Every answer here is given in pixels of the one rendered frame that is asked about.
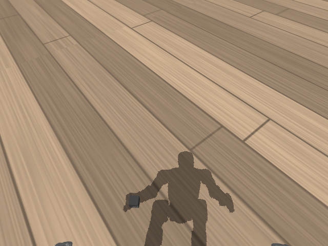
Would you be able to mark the cube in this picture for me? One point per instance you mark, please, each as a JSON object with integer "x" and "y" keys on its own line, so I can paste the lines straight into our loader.
{"x": 134, "y": 201}

